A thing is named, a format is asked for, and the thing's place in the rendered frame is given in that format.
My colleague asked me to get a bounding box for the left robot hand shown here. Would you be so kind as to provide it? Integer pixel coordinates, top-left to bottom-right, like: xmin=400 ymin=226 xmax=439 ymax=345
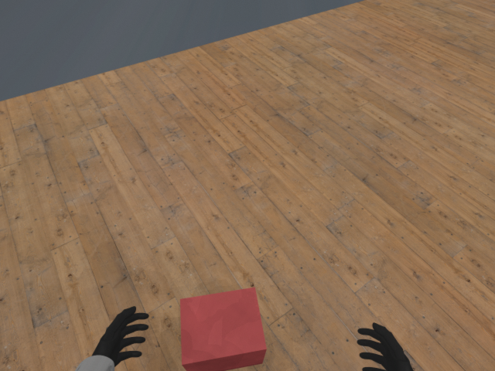
xmin=92 ymin=306 xmax=149 ymax=367

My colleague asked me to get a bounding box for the right robot hand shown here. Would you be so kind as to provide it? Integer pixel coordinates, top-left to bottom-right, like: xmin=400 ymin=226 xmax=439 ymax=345
xmin=357 ymin=323 xmax=414 ymax=371

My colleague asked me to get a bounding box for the robot left forearm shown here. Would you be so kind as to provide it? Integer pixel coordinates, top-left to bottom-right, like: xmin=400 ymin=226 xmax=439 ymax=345
xmin=75 ymin=355 xmax=114 ymax=371

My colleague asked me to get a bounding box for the carton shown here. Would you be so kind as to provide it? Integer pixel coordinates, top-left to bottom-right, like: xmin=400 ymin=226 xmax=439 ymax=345
xmin=180 ymin=288 xmax=267 ymax=371

